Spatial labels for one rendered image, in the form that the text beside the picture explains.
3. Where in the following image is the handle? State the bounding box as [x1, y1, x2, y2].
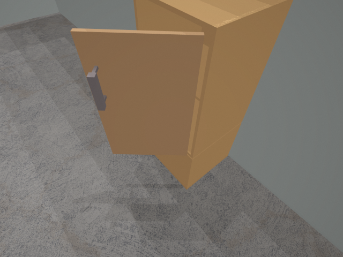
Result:
[86, 66, 107, 111]

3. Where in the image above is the cupboard door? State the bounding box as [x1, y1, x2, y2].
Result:
[70, 28, 204, 156]

